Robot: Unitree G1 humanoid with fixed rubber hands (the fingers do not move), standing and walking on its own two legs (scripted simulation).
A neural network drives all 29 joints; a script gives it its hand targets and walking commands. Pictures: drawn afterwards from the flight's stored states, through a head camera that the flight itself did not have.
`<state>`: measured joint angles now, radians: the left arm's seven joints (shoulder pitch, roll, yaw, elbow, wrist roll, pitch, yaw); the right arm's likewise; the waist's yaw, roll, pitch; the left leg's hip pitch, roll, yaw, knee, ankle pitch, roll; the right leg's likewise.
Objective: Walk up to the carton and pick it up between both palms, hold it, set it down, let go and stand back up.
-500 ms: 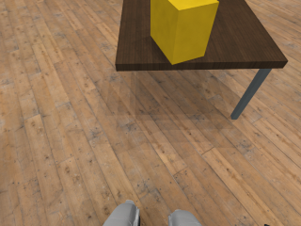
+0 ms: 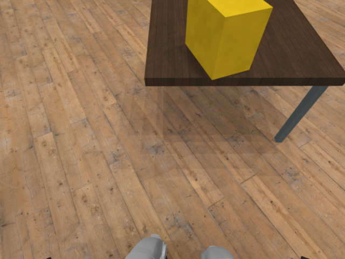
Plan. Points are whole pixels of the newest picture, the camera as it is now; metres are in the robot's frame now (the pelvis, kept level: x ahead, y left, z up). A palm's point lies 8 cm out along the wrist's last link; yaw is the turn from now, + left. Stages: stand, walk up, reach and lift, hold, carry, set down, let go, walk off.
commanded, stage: walk up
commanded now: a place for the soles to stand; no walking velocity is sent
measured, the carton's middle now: (220, 28) +0.97 -0.18 -0.01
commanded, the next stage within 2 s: none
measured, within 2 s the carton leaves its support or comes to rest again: neither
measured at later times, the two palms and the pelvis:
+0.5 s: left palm out of the picture +0.06 +0.29 -0.08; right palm out of the picture +0.09 -0.34 -0.10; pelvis -0.01 -0.03 +0.00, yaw +2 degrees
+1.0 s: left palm out of the picture +0.05 +0.28 -0.09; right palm out of the picture +0.10 -0.35 -0.08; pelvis -0.01 -0.03 +0.00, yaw +3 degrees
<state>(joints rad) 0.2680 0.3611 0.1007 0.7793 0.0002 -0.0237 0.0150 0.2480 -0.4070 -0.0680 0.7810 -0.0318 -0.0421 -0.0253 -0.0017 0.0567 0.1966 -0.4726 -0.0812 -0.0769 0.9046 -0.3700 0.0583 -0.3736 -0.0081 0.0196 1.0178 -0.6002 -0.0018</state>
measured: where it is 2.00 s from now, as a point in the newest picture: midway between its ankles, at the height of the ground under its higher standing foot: outside the picture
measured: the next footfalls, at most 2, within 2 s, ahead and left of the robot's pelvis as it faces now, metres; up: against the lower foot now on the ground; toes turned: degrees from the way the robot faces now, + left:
right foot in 0.30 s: +0.06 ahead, -0.17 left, +0.00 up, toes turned +2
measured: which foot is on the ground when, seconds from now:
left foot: down 0.00-1.00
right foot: up 0.00-0.28, down 0.30-1.00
